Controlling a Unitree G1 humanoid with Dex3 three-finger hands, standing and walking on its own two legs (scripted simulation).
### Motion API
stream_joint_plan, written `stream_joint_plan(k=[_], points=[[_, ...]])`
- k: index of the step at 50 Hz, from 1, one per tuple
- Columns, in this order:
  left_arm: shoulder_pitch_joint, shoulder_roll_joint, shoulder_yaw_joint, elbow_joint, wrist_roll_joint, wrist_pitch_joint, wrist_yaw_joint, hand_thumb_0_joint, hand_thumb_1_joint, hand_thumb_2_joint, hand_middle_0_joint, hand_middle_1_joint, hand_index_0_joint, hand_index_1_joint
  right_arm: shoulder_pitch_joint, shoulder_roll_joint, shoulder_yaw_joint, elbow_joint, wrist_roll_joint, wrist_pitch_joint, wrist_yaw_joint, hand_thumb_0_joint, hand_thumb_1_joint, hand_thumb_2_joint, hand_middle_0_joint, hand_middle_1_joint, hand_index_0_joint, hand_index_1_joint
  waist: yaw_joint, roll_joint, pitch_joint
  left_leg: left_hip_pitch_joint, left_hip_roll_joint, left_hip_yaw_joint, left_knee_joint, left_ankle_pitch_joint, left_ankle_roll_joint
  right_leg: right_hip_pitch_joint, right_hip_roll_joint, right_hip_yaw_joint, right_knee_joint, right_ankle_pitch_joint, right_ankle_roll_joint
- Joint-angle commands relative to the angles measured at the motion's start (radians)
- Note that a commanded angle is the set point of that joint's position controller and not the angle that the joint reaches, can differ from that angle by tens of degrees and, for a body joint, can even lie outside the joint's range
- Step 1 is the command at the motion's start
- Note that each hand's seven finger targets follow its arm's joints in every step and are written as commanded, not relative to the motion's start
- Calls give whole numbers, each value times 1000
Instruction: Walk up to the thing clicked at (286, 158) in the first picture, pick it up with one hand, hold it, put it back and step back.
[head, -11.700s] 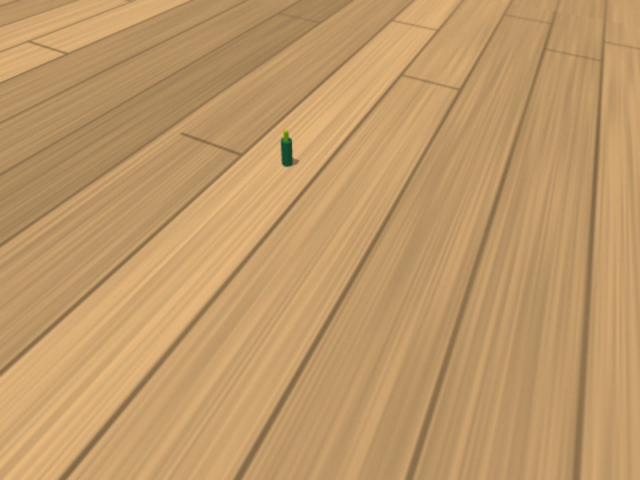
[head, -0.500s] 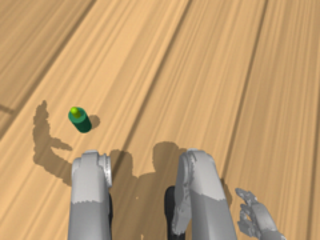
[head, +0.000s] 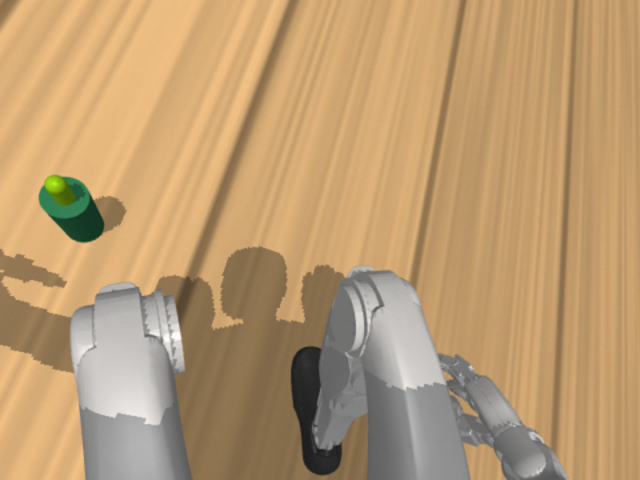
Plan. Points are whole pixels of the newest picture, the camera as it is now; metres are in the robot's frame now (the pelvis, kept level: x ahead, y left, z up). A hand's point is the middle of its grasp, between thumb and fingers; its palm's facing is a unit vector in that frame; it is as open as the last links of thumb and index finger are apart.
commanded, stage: approach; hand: left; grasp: from the side
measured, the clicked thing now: (71, 207) +0.45 +0.26 -0.23
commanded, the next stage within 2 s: close in in 0.06 s
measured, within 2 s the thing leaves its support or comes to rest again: neither
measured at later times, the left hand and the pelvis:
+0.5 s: hand (31, 221) +0.41 +0.29 -0.19, palm faces +0.17 -0.98 +0.04, open 17.7 cm; pelvis -0.01 +0.01 -0.04, yaw -5 degrees
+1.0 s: hand (74, 226) +0.41 +0.25 -0.21, palm faces +0.15 -0.99 +0.02, open 17.2 cm; pelvis -0.01 +0.01 -0.05, yaw -6 degrees
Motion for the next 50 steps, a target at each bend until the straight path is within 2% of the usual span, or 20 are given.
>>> stream_joint_plan(k=[1, 3, 6, 9, 11, 16, 22, 23, 24, 26, 28, 29, 30, 32, 33, 34, 43, 44, 47, 50], points=[[-146, 359, 43, -190, -20, -134, 18, 0, -570, 38, -76, -78, -53, -94, 71, -296, -69, -38, -29, 18, -9, 0, -916, -906, 198, 300, 199, 300, 22, 483, -642, 551, 14, 65, -274, 189, -7, 238, 45, -80, -160, 170, -61], [-151, 350, 34, -201, -12, -164, 36, 0, -576, 37, -77, -79, -54, -94, 55, -305, -56, -37, -47, 31, -5, 0, -923, -908, 198, 300, 199, 300, 8, 518, -638, 571, 18, 54, -260, 203, -14, 238, 46, -92, -139, 182, -61], [-149, 262, -17, -158, -15, -200, 64, 0, -572, 49, -69, -87, -49, -100, 27, -309, -30, -44, -68, 45, 4, 0, -928, -910, 198, 300, 199, 300, -34, 491, -609, 566, 24, 33, -223, 223, -18, 233, 53, -114, -121, 204, -57], [-155, 273, -32, -96, -11, -243, 107, 0, -611, 3, -72, -77, -65, -80, -5, -316, 2, -42, -87, 60, 8, 0, -934, -909, 198, 300, 199, 300, -54, 444, -542, 480, 23, 31, -184, 170, -8, 261, 59, -122, -125, 187, -51], [-151, 252, -49, -67, -4, -273, 137, 0, -611, 0, -77, -83, -72, -82, -26, -318, 22, -46, -102, 67, 13, 0, -941, -909, 198, 300, 199, 300, -69, 431, -524, 469, 24, 24, -167, 169, -9, 279, 62, -130, -118, 197, -48], [-153, 225, -65, -14, 11, -342, 236, 0, -611, 0, -74, -77, -72, -75, -68, -331, 59, -66, -131, 84, 34, 0, -944, -909, 198, 300, 199, 300, -79, 401, -473, 420, 24, 5, -143, 122, -10, 298, 73, -156, -113, 179, -42], [-107, 171, -115, -1, 48, -390, 336, 0, -611, 2, -67, -69, -67, -64, -103, -339, 76, -81, -162, 107, 56, 0, -943, -908, 199, 300, 199, 300, -86, 421, -422, 400, 24, -6, -139, 104, -14, 299, 78, -175, -102, 184, -41], [-118, 143, -144, -6, 52, -395, 345, 0, -601, 2, -65, -65, -66, -59, -116, -343, 73, -82, -161, 109, 58, 0, -941, -907, 199, 300, 199, 300, -93, 422, -393, 396, 25, -10, -145, 88, -15, 274, 77, -180, -100, 173, -43], [-122, 128, -149, -9, 51, -400, 354, 0, -597, 4, -63, -63, -64, -56, -110, -349, 73, -83, -162, 113, 60, 0, -940, -907, 199, 300, 199, 300, -109, 427, -390, 405, 25, -21, -155, 83, -19, 271, 77, -192, -93, 170, -42], [-120, 120, -172, -30, 52, -414, 369, 0, -592, 0, -62, -62, -64, -53, -120, -350, 76, -85, -167, 119, 66, 0, -941, -907, 199, 300, 199, 300, -107, 427, -403, 411, 24, -25, -148, 93, -20, 277, 80, -195, -91, 183, -42], [-137, 99, -199, -30, 54, -424, 389, 0, -562, 4, -59, -56, -61, -47, -121, -353, 78, -84, -168, 122, 71, 0, -936, -905, 199, 300, 199, 300, -124, 422, -369, 388, 23, -29, -149, 67, -16, 269, 80, -198, -92, 171, -41], [-128, 101, -196, -35, 54, -430, 401, 0, -559, 0, -59, -50, -61, -42, -120, -352, 81, -84, -169, 124, 73, 0, -938, -906, 199, 300, 199, 300, -120, 410, -376, 396, 23, -32, -147, 68, -17, 272, 81, -200, -92, 172, -39], [-144, 76, -222, -35, 54, -437, 410, 0, -566, 10, -55, -50, -56, -43, -120, -351, 83, -82, -173, 125, 77, 0, -937, -906, 199, 300, 199, 300, -135, 412, -378, 395, 20, -32, -137, 71, -17, 276, 83, -200, -94, 179, -37], [-153, 69, -232, -36, 59, -450, 427, 0, -571, 7, -57, -49, -58, -42, -118, -357, 88, -80, -177, 130, 79, 0, -935, -906, 199, 300, 199, 300, -146, 418, -368, 413, 22, -49, -147, 87, -23, 271, 80, -209, -81, 193, -37], [-148, 73, -235, -41, 60, -457, 437, 0, -557, 13, -57, -50, -57, -43, -121, -354, 91, -80, -178, 132, 81, 0, -932, -905, 199, 300, 199, 300, -135, 419, -369, 415, 22, -48, -145, 95, -23, 274, 82, -206, -83, 199, -38], [-152, 60, -248, -22, 67, -460, 445, 0, -547, 11, -57, -44, -58, -37, -129, -354, 92, -83, -180, 137, 83, 0, -929, -904, 199, 300, 199, 300, -145, 420, -361, 420, 23, -56, -147, 94, -25, 265, 80, -209, -79, 197, -37], [-154, 52, -273, 10, 90, -498, 523, 0, -462, 92, -60, -71, -58, -68, -144, -345, 121, -97, -200, 157, 96, 0, -917, -904, 199, 300, 199, 300, -148, 405, -329, 375, 16, -50, -135, 46, -18, 287, 91, -213, -93, 168, -34], [-144, 29, -287, 16, 96, -499, 529, 0, -454, 95, -60, -70, -58, -67, -150, -347, 117, -96, -199, 158, 95, 0, -917, -904, 199, 300, 199, 300, -150, 400, -313, 384, 19, -59, -140, 48, -20, 268, 89, -215, -89, 173, -33], [-142, 42, -286, 11, 106, -509, 551, 0, -439, 107, -59, -67, -54, -66, -143, -350, 125, -98, -205, 165, 99, 0, -914, -904, 199, 300, 199, 300, -148, 418, -329, 403, 20, -68, -147, 73, -26, 286, 92, -220, -80, 193, -35], [-134, 20, -295, 22, 97, -514, 567, 0, -320, 194, -161, -130, -144, -141, -151, -344, 133, -101, -208, 168, 102, 0, -904, -905, 199, 300, 199, 300, -156, 390, -335, 394, 18, -64, -127, 91, -20, 303, 97, -219, -87, 210, -32]])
